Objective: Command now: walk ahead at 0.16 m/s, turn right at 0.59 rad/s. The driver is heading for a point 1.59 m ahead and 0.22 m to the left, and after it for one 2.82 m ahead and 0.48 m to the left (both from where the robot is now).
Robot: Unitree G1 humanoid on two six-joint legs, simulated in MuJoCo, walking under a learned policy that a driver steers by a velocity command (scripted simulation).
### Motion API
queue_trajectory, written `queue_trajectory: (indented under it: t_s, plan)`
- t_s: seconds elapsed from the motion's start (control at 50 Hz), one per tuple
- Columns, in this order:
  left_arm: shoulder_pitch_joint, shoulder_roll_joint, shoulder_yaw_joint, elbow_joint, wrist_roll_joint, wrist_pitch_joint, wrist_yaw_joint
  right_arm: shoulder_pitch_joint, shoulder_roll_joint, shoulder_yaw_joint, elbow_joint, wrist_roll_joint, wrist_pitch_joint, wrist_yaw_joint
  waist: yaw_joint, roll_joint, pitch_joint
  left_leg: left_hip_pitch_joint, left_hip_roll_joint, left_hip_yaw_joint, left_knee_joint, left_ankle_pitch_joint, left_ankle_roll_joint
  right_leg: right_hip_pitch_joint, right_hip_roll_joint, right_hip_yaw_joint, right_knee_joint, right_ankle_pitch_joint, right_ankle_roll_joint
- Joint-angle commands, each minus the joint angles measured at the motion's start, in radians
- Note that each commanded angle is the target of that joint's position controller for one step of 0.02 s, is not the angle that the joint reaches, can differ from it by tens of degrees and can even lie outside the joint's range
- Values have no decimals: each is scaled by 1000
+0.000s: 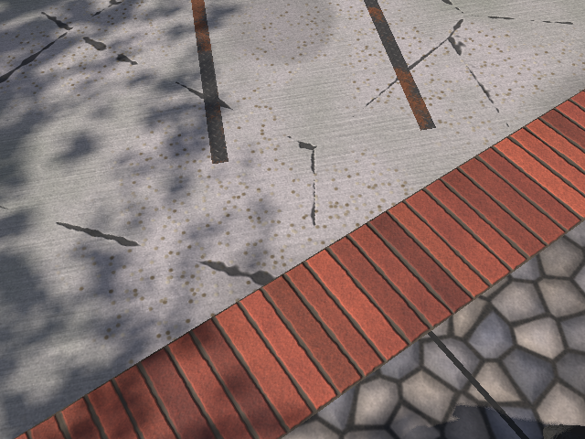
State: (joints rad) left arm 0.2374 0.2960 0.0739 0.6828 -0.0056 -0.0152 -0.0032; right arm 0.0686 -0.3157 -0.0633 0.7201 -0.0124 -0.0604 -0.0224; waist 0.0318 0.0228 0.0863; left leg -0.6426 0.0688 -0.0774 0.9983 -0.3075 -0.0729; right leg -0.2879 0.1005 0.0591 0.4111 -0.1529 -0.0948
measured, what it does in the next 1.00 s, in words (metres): walks ahead: left foot, then right foot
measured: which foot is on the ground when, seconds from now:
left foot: up 0.00-0.18, down 0.20-1.00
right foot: down 0.00-0.22, up 0.24-0.50, down 0.52-1.00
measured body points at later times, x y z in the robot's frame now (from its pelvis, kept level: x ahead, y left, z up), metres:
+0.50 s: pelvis +0.11 +0.04 -0.01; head +0.14 +0.04 +0.44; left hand +0.27 +0.29 -0.13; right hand +0.22 -0.23 -0.12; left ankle +0.18 +0.14 -0.74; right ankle +0.07 -0.11 -0.74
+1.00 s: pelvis +0.13 +0.01 -0.01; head +0.14 +0.00 +0.44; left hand +0.24 +0.25 -0.14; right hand +0.19 -0.27 -0.14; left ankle +0.18 +0.15 -0.74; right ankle +0.07 -0.11 -0.74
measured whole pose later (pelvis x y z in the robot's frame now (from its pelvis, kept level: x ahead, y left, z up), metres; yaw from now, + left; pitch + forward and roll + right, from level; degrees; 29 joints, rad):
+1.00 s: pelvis +0.13 +0.01 -0.01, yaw -8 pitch -2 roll +0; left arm 0.25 0.22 0.03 0.90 0.01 -0.01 0.02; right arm 0.15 -0.25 -0.04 0.97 0.00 0.01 -0.03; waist -0.01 0.00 0.04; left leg -0.26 0.02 -0.04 0.50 -0.22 -0.04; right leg -0.14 0.01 0.05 0.51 -0.35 0.00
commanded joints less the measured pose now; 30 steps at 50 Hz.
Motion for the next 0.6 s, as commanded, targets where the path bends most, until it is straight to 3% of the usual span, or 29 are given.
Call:
queue_trajectory:
  t_s: [0.02,0.08,0.14,0.18,0.2,0.22,0.24,0.26,0.28,0.32,0.36,0.4,0.44,0.48,0.5,0.52,0.54,0.56,0.58,0.6]
  plan:
    - [-35,172,49,-71,-12,7,28,64,-55,-11,-31,-1,8,-1,-40,-100,-211,120,-47,22,-142,151,-24,63,-214,157,-40,603,-143]
    - [-24,165,46,-66,-10,28,38,0,-58,-9,-45,10,11,11,-14,-122,-210,150,-70,11,-271,213,-24,77,-216,198,-15,468,-116]
    - [-14,144,36,-58,-4,34,37,-18,-76,-16,-52,9,4,22,2,-143,-197,184,-76,6,-359,177,-3,112,-239,260,45,398,-106]
    - [-41,125,25,-59,-6,32,36,15,-79,-21,-49,4,-8,28,-29,-158,-180,259,-76,16,-484,220,37,115,-229,299,101,327,-80]
    - [-42,107,18,-58,-4,28,36,36,-82,-23,-47,-5,-19,29,-48,-147,-176,346,-54,9,-587,379,70,93,-191,296,140,265,-45]
    - [-6,61,3,-64,18,20,36,49,-134,-28,-60,-26,-25,22,-29,-42,-229,484,96,-123,-583,704,125,41,-121,235,260,110,6]
    - [132,41,-3,-46,18,15,37,45,-161,-31,-61,-42,-12,17,39,172,-270,635,273,-313,-552,983,298,-110,1,140,421,-397,73]
    - [113,102,6,-44,13,22,39,91,-77,-12,-39,-25,-4,20,2,216,-303,629,344,-467,-601,822,389,-170,-28,125,535,-560,126]
    - [56,157,24,-43,1,36,42,87,-60,-4,-42,-12,-2,27,-27,142,-263,607,298,-434,-615,667,374,-196,-49,126,637,-533,147]
    - [13,146,30,-29,-1,67,48,41,-73,-4,-43,0,10,30,-24,84,-200,529,228,-322,-638,459,313,-217,-70,114,698,-453,175]
    - [19,93,17,-17,-5,77,43,-20,-70,0,-41,-2,25,28,5,110,-159,418,149,-205,-675,336,267,-125,-96,67,564,-391,185]
    - [12,42,-1,-1,-2,69,38,-22,-59,0,-32,-3,39,27,-12,150,-166,409,98,-130,-670,333,252,-42,-99,4,388,-348,187]
    - [3,46,0,12,-4,62,34,15,-67,-2,-15,2,46,24,-32,158,-196,448,108,-136,-652,321,267,16,-102,-11,248,-249,177]
    - [33,46,2,39,0,59,28,13,-63,2,-6,13,50,22,-10,142,-197,422,99,-127,-633,232,244,113,-92,-39,49,-75,146]
    - [21,59,2,38,11,58,26,41,-52,7,6,15,48,23,-15,120,-189,385,85,-122,-637,153,203,159,-106,-17,1,-15,123]
    - [4,99,6,23,25,57,28,52,-41,13,11,6,41,28,-29,61,-180,332,62,-95,-611,72,151,193,-177,58,3,44,90]
    - [-16,145,18,36,23,57,28,75,-26,15,9,-5,33,34,-80,-83,-150,337,-19,-3,-597,-9,104,107,-202,89,25,-52,42]
    - [-27,88,7,39,24,50,22,34,-21,18,15,-14,31,34,-56,-107,-127,411,-45,36,-563,21,68,7,-191,91,-12,-208,27]
    - [-33,56,-5,43,31,41,19,14,-22,17,17,-11,32,33,-52,-103,-103,444,-45,37,-545,64,62,-39,-184,90,-37,-265,42]
    - [-36,59,-5,49,33,31,20,14,-19,16,26,-6,35,28,-54,-102,-88,458,-39,34,-535,95,70,-57,-175,81,-41,-248,60]
Velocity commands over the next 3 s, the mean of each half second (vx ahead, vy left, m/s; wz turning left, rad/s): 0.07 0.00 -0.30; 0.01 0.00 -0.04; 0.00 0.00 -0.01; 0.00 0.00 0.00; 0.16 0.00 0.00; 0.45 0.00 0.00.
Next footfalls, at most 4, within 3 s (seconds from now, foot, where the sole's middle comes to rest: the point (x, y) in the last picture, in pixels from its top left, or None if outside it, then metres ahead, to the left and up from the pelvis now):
0.20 left None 0.22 0.14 -0.78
0.52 right None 0.11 -0.11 -0.78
2.80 right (378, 402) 0.49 -0.11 -0.78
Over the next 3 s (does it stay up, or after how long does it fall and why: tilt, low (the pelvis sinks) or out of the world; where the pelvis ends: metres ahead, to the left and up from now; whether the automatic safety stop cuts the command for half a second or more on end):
stays up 0.44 -0.05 0.00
